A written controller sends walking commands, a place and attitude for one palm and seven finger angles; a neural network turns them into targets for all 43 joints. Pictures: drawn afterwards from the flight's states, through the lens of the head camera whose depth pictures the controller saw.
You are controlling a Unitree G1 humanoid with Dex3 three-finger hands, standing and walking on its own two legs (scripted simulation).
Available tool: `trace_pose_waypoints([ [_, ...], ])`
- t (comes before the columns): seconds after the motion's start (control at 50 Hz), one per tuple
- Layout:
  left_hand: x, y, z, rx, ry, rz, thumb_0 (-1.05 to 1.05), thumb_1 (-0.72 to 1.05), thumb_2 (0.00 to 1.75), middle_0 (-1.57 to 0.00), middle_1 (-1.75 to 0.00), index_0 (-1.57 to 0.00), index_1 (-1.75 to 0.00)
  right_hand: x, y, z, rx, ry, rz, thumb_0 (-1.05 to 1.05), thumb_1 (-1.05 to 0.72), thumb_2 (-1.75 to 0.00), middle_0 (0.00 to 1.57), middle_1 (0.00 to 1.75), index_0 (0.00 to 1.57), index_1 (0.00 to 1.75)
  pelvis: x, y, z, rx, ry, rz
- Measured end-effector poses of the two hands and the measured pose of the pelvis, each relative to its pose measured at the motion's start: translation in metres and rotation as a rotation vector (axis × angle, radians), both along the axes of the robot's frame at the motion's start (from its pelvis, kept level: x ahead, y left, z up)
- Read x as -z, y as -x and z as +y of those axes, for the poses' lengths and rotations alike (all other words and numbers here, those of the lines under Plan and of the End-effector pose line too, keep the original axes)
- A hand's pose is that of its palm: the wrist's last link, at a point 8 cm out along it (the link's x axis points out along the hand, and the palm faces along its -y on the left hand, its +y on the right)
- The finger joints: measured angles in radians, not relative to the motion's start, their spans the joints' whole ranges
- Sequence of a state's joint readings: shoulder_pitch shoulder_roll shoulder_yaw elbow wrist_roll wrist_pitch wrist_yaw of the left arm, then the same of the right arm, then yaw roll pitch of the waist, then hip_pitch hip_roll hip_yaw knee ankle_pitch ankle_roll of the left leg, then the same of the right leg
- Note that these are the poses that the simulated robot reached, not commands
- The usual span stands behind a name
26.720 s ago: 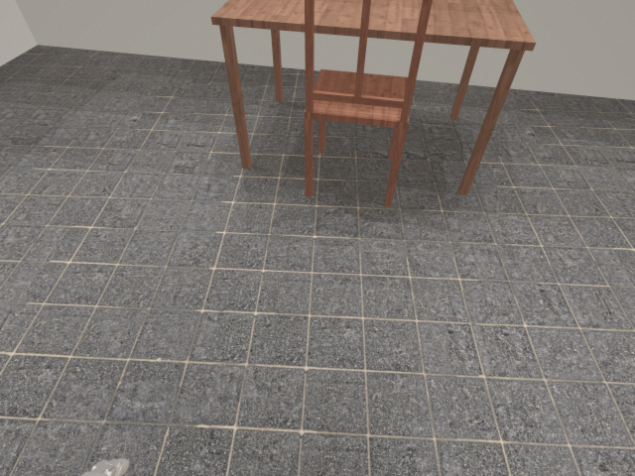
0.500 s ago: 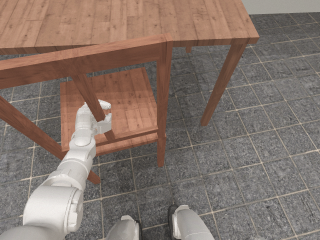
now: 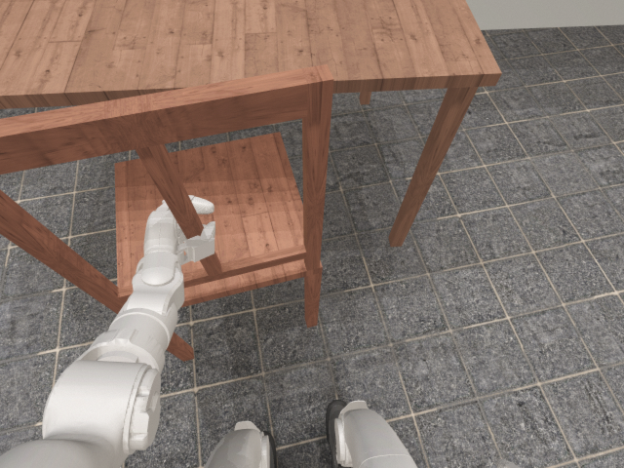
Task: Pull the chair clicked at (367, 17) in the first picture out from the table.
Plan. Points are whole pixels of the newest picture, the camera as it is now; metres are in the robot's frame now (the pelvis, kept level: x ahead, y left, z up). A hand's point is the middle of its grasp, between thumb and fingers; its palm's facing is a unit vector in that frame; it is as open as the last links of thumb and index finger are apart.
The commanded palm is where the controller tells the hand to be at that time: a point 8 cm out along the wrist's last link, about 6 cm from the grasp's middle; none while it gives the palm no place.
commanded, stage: stop walking, hand still on the chair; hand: left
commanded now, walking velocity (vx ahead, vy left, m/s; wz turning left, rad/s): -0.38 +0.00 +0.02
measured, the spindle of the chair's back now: (189, 222) +0.45 +0.15 -0.02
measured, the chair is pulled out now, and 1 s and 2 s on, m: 0.14 0.16 0.16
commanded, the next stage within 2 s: open the thumb and straighten the fingers in 1.20 s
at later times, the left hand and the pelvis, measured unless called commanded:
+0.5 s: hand (207, 247) +0.41 +0.13 -0.03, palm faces +0.07 -0.98 -0.18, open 5.6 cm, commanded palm +0.39 +0.18 -0.02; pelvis +0.04 -0.01 +0.02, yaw -1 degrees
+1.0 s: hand (206, 248) +0.41 +0.13 -0.03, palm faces +0.01 -0.99 -0.16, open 5.7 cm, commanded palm +0.39 +0.18 -0.02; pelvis +0.11 +0.01 +0.04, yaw -1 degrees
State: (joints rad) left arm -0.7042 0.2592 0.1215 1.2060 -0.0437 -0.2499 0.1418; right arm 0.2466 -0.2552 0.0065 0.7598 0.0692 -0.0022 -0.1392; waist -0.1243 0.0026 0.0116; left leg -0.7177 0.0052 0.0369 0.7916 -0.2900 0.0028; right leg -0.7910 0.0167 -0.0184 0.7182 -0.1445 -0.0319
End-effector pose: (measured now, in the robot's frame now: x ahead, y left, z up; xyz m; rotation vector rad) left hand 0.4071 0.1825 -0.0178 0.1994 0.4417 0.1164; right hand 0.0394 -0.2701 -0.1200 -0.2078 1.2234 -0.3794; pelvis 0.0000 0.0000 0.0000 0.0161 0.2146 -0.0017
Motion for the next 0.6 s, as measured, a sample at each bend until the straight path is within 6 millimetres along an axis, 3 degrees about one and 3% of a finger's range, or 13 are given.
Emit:
trace_pose_waypoints([
  [0.16,0.000,0.001,0.000,-0.004,0.000,0.001,-0.01,0.61,0.76,-0.33,-1.20,-0.50,-1.44,-0.001,0.004,-0.001,0.008,-0.003,0.005,0.01,-0.90,-0.90,0.20,0.30,0.21,0.30,-0.001,0.001,-0.002,0.007,-0.002,-0.008],
  [0.3,-0.001,0.007,-0.002,-0.020,0.017,0.023,0.00,0.62,0.74,-0.31,-1.19,-0.50,-1.44,-0.011,-0.010,0.000,0.012,-0.013,-0.018,0.01,-0.90,-0.90,0.20,0.30,0.21,0.30,-0.009,-0.007,-0.006,0.022,-0.004,-0.047],
  [0.44,-0.004,0.013,-0.004,-0.023,0.035,0.062,0.03,0.64,0.73,-0.27,-1.17,-0.50,-1.44,-0.025,-0.045,-0.002,-0.017,-0.005,-0.051,0.01,-0.90,-0.90,0.20,0.30,0.21,0.30,-0.019,-0.031,-0.008,0.018,0.004,-0.081],
  [0.6,-0.006,0.016,-0.005,-0.009,0.052,0.104,0.05,0.64,0.71,-0.25,-1.15,-0.50,-1.44,-0.043,-0.106,-0.001,-0.060,0.016,-0.138,0.01,-0.90,-0.90,0.20,0.30,0.21,0.30,-0.030,-0.063,-0.006,0.012,0.016,-0.109],
])
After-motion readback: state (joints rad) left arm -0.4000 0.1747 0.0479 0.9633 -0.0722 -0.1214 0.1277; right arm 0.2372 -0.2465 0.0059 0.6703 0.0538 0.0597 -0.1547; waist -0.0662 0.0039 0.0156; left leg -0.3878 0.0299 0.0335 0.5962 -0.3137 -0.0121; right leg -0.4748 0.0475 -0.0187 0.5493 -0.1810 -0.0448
